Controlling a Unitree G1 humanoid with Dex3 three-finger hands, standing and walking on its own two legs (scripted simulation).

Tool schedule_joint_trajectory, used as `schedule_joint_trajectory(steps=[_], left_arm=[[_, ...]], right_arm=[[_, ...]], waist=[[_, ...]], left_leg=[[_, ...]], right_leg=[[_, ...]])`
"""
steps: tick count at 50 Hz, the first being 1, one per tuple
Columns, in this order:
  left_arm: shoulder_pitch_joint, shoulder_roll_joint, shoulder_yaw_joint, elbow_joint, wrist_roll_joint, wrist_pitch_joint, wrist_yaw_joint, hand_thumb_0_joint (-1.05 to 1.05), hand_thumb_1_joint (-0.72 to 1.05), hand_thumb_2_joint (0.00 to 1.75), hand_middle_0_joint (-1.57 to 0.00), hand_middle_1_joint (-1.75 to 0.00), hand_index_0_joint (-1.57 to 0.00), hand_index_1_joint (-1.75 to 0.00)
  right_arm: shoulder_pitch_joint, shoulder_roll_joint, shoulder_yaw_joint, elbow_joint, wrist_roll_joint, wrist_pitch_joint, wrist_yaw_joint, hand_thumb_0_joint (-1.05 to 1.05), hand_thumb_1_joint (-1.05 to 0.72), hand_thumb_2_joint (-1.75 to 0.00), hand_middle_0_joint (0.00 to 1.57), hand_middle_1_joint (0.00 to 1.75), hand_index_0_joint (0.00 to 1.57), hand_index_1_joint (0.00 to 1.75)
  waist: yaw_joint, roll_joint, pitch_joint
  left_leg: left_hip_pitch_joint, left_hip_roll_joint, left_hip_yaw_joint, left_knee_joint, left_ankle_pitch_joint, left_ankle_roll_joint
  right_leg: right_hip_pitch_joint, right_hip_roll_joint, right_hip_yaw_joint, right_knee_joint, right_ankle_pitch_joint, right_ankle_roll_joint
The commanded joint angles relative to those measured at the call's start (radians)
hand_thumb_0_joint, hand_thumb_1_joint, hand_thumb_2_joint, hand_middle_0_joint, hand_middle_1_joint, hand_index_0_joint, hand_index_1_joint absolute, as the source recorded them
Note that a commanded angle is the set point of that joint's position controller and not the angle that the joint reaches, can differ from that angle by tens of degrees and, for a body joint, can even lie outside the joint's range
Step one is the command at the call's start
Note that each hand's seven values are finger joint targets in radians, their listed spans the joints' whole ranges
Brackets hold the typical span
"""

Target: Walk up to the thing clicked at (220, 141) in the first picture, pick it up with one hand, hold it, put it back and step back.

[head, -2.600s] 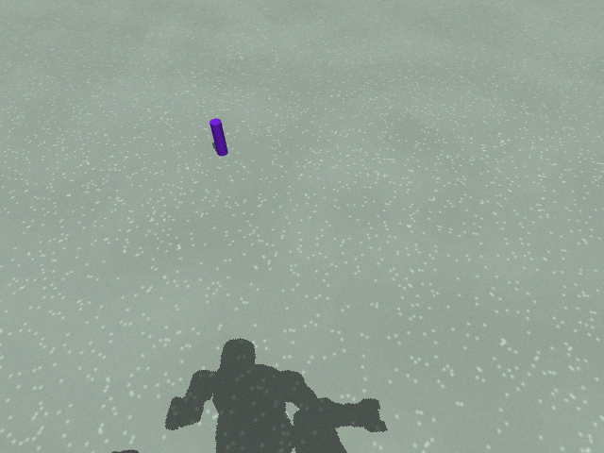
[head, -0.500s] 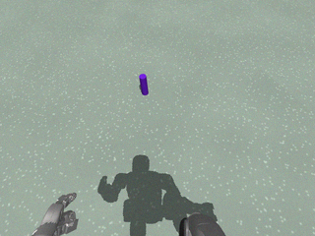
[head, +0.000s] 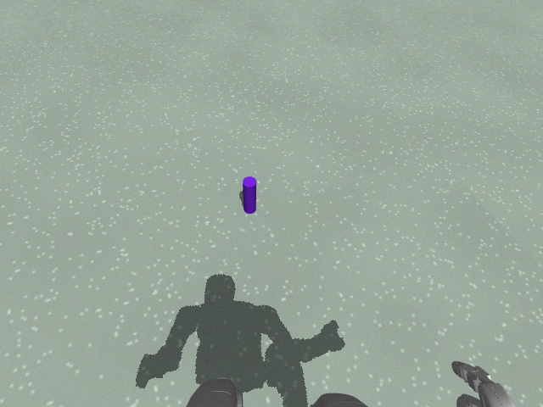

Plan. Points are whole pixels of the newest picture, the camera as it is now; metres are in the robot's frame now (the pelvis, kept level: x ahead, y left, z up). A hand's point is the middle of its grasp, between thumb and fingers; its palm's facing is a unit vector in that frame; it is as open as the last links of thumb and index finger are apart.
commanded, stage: walk up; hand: left
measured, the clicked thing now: (249, 196) +0.93 +0.12 -0.66
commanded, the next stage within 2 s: none
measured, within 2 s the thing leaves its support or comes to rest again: neither
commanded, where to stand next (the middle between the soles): +0.59 -0.09 m, yaw +0 degrees
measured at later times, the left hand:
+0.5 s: hand (178, 298) +0.28 +0.19 -0.10, palm faces -0.02 -0.91 -0.41, open 7.4 cm
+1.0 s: hand (186, 242) +0.41 +0.20 -0.14, palm faces -0.04 -0.95 -0.31, open 7.4 cm
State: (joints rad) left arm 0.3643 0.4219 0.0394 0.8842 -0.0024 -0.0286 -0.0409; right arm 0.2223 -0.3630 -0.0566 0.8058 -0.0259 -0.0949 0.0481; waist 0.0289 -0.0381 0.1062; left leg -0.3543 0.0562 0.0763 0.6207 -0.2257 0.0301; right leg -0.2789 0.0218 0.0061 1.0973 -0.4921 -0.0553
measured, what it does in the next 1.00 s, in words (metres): walks ahead: right foot, then left foot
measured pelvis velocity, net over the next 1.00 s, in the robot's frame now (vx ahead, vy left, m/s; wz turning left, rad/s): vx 0.36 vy -0.06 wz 0.01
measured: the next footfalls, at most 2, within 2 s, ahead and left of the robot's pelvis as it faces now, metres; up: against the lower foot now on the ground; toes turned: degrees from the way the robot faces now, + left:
right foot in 0.32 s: +0.28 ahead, -0.19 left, +0.00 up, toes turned -6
left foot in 0.80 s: +0.45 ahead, +0.06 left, +0.00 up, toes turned +5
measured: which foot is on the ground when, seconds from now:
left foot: down 0.00-0.36, up 0.38-0.78, down 0.80-1.00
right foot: up 0.00-0.30, down 0.32-0.84, up 0.86-1.00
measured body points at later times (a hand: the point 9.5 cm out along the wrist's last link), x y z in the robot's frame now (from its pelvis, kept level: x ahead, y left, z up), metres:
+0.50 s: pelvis +0.20 -0.08 +0.01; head +0.20 -0.12 +0.46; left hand +0.28 +0.23 -0.07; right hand +0.25 -0.41 -0.13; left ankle +0.17 +0.08 -0.64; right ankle +0.24 -0.19 -0.73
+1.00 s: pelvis +0.36 -0.06 +0.01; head +0.37 -0.03 +0.46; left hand +0.41 +0.25 -0.12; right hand +0.44 -0.37 -0.08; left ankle +0.41 +0.05 -0.73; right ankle +0.37 -0.21 -0.66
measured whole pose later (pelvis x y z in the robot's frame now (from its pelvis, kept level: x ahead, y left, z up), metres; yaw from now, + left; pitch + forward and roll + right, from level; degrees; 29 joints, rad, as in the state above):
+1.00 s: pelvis +0.36 -0.06 +0.01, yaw +0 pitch -4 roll -1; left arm 0.33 0.43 0.03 0.85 -0.01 -0.04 -0.05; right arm 0.29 -0.37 -0.04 0.81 -0.01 -0.09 0.04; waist 0.00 -0.06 0.10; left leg -0.24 0.04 0.07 0.53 -0.22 0.02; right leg -0.43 -0.05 0.02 1.07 -0.39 -0.04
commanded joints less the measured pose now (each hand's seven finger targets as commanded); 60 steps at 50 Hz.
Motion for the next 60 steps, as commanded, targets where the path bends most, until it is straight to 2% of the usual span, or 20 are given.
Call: schedule_joint_trajectory(steps=[1,7,10,15,17,18,19,20,23,25,32,35,39,40,42,43,48,53,58,60], left_arm=[[0.057,0.192,0.059,-0.080,-0.006,-0.037,0.004,0.00,0.90,0.90,-0.20,-0.30,-0.20,-0.30],[-0.022,0.166,0.063,-0.101,0.011,-0.028,-0.032,0.00,0.90,0.90,-0.20,-0.30,-0.20,-0.30],[-0.104,0.161,0.069,-0.109,0.018,-0.032,-0.044,0.00,0.90,0.90,-0.20,-0.30,-0.20,-0.30],[-0.010,0.182,0.086,-0.055,0.019,-0.050,-0.036,0.00,0.90,0.90,-0.20,-0.30,-0.20,-0.30],[0.153,0.285,0.131,-0.015,0.030,-0.071,-0.013,0.00,0.90,0.90,-0.20,-0.30,-0.20,-0.30],[0.143,0.343,0.137,-0.045,0.027,-0.079,0.001,0.00,0.90,0.90,-0.20,-0.30,-0.20,-0.30],[0.103,0.366,0.130,-0.051,0.014,-0.073,0.001,0.00,0.90,0.90,-0.20,-0.30,-0.20,-0.30],[0.063,0.347,0.126,-0.066,0.004,-0.068,0.003,0.00,0.90,0.90,-0.20,-0.30,-0.20,-0.30],[-0.038,0.255,0.097,-0.086,-0.002,-0.072,0.014,0.00,0.90,0.90,-0.20,-0.30,-0.20,-0.30],[-0.042,0.235,0.086,-0.090,-0.001,-0.077,0.013,0.00,0.90,0.90,-0.20,-0.30,-0.20,-0.30],[0.005,0.248,0.095,-0.126,0.013,-0.079,0.011,0.00,0.90,0.90,-0.20,-0.30,-0.20,-0.30],[-0.002,0.251,0.091,-0.139,0.013,-0.077,0.012,0.00,0.90,0.90,-0.20,-0.30,-0.20,-0.30],[-0.001,0.243,0.081,-0.142,0.007,-0.061,0.013,0.00,0.90,0.90,-0.20,-0.30,-0.20,-0.30],[0.024,0.201,0.063,-0.148,0.002,-0.057,0.014,0.00,0.90,0.90,-0.20,-0.30,-0.20,-0.30],[0.091,0.131,0.043,-0.147,-0.010,-0.044,0.019,0.00,0.90,0.90,-0.20,-0.30,-0.20,-0.30],[0.038,0.226,0.063,-0.125,0.006,-0.032,0.032,0.00,0.90,0.90,-0.20,-0.30,-0.20,-0.30],[0.065,0.191,0.060,-0.075,-0.004,-0.025,0.008,0.00,0.90,0.90,-0.20,-0.30,-0.20,-0.30],[0.002,0.178,0.067,-0.084,0.011,-0.027,-0.018,0.00,0.90,0.90,-0.20,-0.30,-0.20,-0.30],[-0.003,0.182,0.075,-0.052,0.014,-0.051,-0.012,0.00,0.90,0.90,-0.20,-0.30,-0.20,-0.30],[0.079,0.189,0.083,-0.014,0.020,-0.061,0.004,0.00,0.90,0.90,-0.20,-0.30,-0.20,-0.30]], right_arm=[[0.099,-0.277,-0.069,-0.042,0.042,-0.017,-0.034,0.00,-0.90,-0.90,0.20,0.30,0.20,0.30],[0.080,-0.307,-0.080,-0.067,0.024,-0.030,-0.021,0.00,-0.90,-0.90,0.20,0.30,0.20,0.30],[0.099,-0.315,-0.081,-0.056,0.022,-0.027,-0.016,0.00,-0.90,-0.90,0.20,0.30,0.20,0.30],[0.031,-0.304,-0.075,-0.078,0.024,-0.005,-0.022,0.00,-0.90,-0.90,0.20,0.30,0.20,0.30],[0.133,-0.194,-0.035,-0.071,0.019,-0.001,-0.022,0.00,-0.90,-0.90,0.20,0.30,0.20,0.30],[0.181,-0.147,-0.013,-0.074,0.024,0.006,-0.020,0.00,-0.90,-0.90,0.20,0.30,0.20,0.30],[0.137,-0.261,-0.044,-0.057,0.023,0.018,-0.032,0.00,-0.90,-0.90,0.20,0.30,0.20,0.30],[0.098,-0.302,-0.053,-0.044,0.018,0.019,-0.035,0.00,-0.90,-0.90,0.20,0.30,0.20,0.30],[0.139,-0.255,-0.045,0.012,0.044,0.025,-0.021,0.00,-0.90,-0.90,0.20,0.30,0.20,0.30],[0.168,-0.237,-0.045,0.024,0.032,0.035,-0.012,0.00,-0.90,-0.90,0.20,0.30,0.20,0.30],[0.016,-0.222,-0.050,-0.025,0.006,0.033,0.011,0.00,-0.90,-0.90,0.20,0.30,0.20,0.30],[-0.008,-0.212,-0.049,-0.036,0.008,0.019,0.016,0.00,-0.90,-0.90,0.20,0.30,0.20,0.30],[0.102,-0.217,-0.059,-0.003,0.006,0.002,0.006,0.00,-0.90,-0.90,0.20,0.30,0.20,0.30],[0.196,-0.259,-0.075,0.022,-0.002,-0.006,-0.004,0.00,-0.90,-0.90,0.20,0.30,0.20,0.30],[0.261,-0.382,-0.106,-0.007,-0.003,-0.011,-0.026,0.00,-0.90,-0.90,0.20,0.30,0.20,0.30],[0.240,-0.392,-0.115,-0.004,0.026,-0.005,-0.022,0.00,-0.90,-0.90,0.20,0.30,0.20,0.30],[0.105,-0.289,-0.065,-0.033,0.032,-0.012,-0.029,0.00,-0.90,-0.90,0.20,0.30,0.20,0.30],[0.079,-0.314,-0.076,-0.066,0.019,-0.006,-0.019,0.00,-0.90,-0.90,0.20,0.30,0.20,0.30],[0.043,-0.308,-0.073,-0.079,0.018,0.016,-0.011,0.00,-0.90,-0.90,0.20,0.30,0.20,0.30],[0.020,-0.278,-0.059,-0.085,0.021,0.032,-0.012,0.00,-0.90,-0.90,0.20,0.30,0.20,0.30]], waist=[[-0.027,0.134,-0.075],[-0.041,0.210,-0.005],[-0.065,0.211,-0.010],[0.023,0.135,-0.094],[0.089,-0.206,-0.212],[0.071,-0.327,-0.177],[0.072,-0.229,-0.128],[0.060,-0.163,-0.073],[-0.013,-0.121,-0.032],[-0.026,-0.141,-0.033],[0.027,-0.089,-0.014],[0.026,-0.089,-0.039],[-0.043,-0.003,-0.111],[-0.081,0.106,-0.174],[-0.092,0.288,-0.201],[-0.104,0.219,-0.149],[-0.020,0.178,-0.014],[-0.039,0.241,0.010],[-0.022,0.207,-0.018],[0.030,0.125,-0.056]], left_leg=[[0.220,0.232,-0.249,-0.315,0.234,0.142],[0.157,0.218,-0.131,-0.377,0.082,0.197],[0.128,0.179,-0.101,-0.368,0.012,0.167],[0.073,0.183,-0.088,-0.164,-0.014,0.126],[-0.074,0.042,0.025,0.328,-0.039,0.067],[-0.254,-0.069,-0.028,0.513,-0.310,0.015],[-0.307,-0.055,-0.077,0.590,-0.301,0.004],[-0.311,-0.006,-0.114,0.609,-0.266,0.003],[-0.222,0.030,-0.158,0.513,-0.130,0.008],[-0.146,0.014,-0.127,0.466,-0.071,-0.005],[-0.174,0.049,-0.089,0.127,0.000,-0.040],[-0.085,0.033,-0.061,0.013,0.044,-0.022],[0.167,-0.053,0.022,-0.142,0.082,0.016],[0.326,-0.034,-0.029,-0.169,0.028,0.048],[0.514,0.351,-0.690,-0.331,-0.166,0.201],[0.438,0.394,-0.732,-0.336,-0.200,0.264],[0.114,0.197,-0.240,-0.351,0.068,0.156],[0.073,0.191,-0.196,-0.396,-0.191,0.203],[-0.005,0.171,-0.170,-0.292,-0.233,0.179],[-0.067,0.132,-0.131,-0.133,-0.216,0.139]], right_leg=[[-0.228,-0.083,0.112,0.016,0.113,0.013],[-0.240,-0.138,0.004,-0.272,0.226,0.065],[-0.161,-0.125,-0.028,-0.406,0.324,0.054],[0.102,-0.088,-0.062,-0.533,0.352,0.026],[0.369,-0.154,0.096,-0.676,0.106,-0.002],[0.389,-0.367,0.491,-0.803,-0.016,-0.044],[0.325,-0.445,0.666,-0.878,-0.031,-0.137],[0.245,-0.448,0.648,-0.876,0.032,-0.185],[0.139,-0.288,0.246,-0.814,0.341,-0.111],[0.059,-0.246,0.146,-0.820,0.421,-0.128],[0.107,-0.290,0.106,-0.841,0.282,-0.172],[0.114,-0.289,0.080,-0.777,0.376,-0.158],[0.091,-0.229,0.004,-0.530,0.565,-0.102],[0.021,-0.167,-0.045,-0.315,0.575,-0.070],[-0.372,0.024,-0.045,0.021,-0.027,0.010],[-0.378,-0.051,0.037,0.102,-0.076,-0.005],[-0.216,-0.107,0.047,-0.035,0.150,0.018],[-0.196,-0.136,-0.010,-0.285,0.217,0.058],[-0.031,-0.090,-0.049,-0.457,0.287,0.052],[0.136,-0.052,-0.076,-0.525,0.326,0.049]])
